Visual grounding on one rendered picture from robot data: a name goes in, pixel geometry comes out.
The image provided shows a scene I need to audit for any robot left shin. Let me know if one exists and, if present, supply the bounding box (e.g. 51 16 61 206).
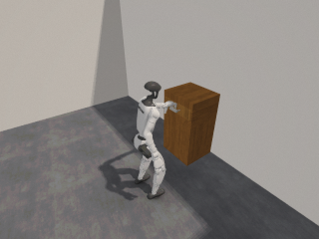
138 156 151 180

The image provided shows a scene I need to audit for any right robot foot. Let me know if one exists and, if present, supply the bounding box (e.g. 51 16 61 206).
148 188 165 200

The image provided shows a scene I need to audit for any robot left hand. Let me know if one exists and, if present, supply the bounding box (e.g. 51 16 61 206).
164 101 177 113

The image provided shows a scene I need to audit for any right robot forearm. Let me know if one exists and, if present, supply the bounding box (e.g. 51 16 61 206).
146 132 160 160

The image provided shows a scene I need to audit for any robot right hand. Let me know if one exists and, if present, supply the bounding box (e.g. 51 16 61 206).
154 158 165 175

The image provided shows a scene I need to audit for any handle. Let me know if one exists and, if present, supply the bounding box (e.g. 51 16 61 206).
169 107 180 113

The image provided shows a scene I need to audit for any robot right upper arm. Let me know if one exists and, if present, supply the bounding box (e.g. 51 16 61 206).
143 108 160 138

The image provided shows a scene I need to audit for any left robot forearm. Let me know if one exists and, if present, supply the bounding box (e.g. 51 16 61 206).
155 103 167 109

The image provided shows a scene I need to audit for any drawer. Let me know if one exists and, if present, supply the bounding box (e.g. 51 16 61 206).
165 97 191 121

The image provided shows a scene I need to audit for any cabinet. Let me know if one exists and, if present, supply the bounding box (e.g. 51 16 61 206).
163 82 220 166

